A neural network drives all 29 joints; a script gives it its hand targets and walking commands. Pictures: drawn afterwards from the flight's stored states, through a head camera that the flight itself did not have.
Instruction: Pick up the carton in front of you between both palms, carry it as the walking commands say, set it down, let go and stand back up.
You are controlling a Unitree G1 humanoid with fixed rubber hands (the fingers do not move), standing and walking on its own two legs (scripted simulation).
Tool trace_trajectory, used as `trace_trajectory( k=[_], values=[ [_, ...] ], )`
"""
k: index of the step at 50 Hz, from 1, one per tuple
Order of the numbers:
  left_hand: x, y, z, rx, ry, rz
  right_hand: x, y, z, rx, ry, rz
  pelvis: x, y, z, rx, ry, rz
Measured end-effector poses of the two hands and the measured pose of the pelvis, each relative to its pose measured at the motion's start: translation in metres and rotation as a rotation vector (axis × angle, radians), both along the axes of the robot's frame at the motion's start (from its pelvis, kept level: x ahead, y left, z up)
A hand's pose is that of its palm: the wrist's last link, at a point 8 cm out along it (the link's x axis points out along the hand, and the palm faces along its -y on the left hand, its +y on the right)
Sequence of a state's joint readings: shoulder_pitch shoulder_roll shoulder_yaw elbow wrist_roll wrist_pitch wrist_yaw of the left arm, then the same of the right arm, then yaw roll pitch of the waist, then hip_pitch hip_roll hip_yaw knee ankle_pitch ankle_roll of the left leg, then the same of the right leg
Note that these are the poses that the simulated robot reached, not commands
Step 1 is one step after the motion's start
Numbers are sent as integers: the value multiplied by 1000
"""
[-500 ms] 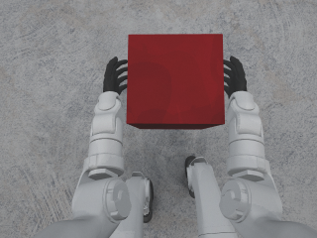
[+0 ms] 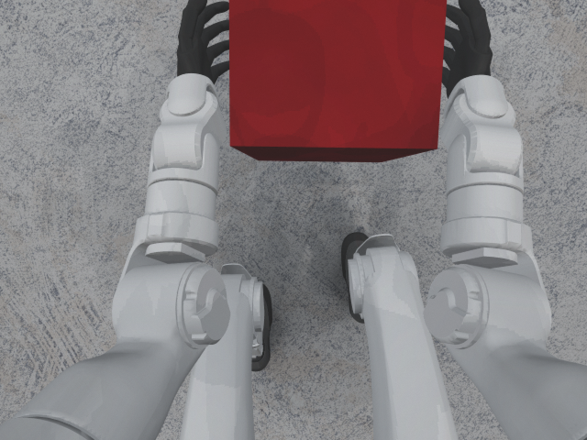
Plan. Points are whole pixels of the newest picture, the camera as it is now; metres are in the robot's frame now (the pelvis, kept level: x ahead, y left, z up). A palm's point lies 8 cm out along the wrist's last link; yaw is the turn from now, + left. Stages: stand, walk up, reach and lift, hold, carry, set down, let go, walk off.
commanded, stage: set down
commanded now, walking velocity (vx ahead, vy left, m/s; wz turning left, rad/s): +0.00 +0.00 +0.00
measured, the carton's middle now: (326, 80) +0.52 -0.11 -0.19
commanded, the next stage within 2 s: none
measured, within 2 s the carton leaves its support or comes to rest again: rests again in 1.10 s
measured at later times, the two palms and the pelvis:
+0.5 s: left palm (241, 81) +0.56 +0.01 -0.26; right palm (438, 86) +0.49 -0.28 -0.26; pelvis -0.02 +0.01 -0.09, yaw +1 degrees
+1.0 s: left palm (244, 92) +0.56 +0.02 -0.30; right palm (434, 94) +0.49 -0.28 -0.29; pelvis -0.02 +0.01 -0.12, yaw +1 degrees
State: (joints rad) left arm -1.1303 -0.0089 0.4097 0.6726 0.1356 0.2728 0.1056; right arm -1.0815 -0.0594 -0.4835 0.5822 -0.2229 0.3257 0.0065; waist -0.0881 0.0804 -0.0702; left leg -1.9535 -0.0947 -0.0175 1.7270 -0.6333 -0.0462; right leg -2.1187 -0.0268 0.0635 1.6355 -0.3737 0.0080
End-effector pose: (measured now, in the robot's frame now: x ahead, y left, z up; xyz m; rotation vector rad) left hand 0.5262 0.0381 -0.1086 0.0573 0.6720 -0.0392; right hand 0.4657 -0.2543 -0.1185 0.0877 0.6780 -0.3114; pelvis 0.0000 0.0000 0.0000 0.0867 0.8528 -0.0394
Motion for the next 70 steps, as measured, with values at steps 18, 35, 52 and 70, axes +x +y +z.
trace_trajectory(
  k=[18,35,52,70],
  values=[
    [29,-17,-108,34,31,-61,21,-16,-106,-28,44,-2,-18,5,-68,-7,-44,18],
    [42,-28,-174,16,51,-102,35,-30,-154,-36,63,8,-10,10,-107,-41,-96,45],
    [30,-22,-192,10,86,-140,23,-29,-174,-31,104,40,-21,13,-117,-56,-166,66],
    [29,-22,-197,-48,54,-183,21,-35,-182,-14,92,51,-28,13,-128,-75,-235,64]
  ],
)
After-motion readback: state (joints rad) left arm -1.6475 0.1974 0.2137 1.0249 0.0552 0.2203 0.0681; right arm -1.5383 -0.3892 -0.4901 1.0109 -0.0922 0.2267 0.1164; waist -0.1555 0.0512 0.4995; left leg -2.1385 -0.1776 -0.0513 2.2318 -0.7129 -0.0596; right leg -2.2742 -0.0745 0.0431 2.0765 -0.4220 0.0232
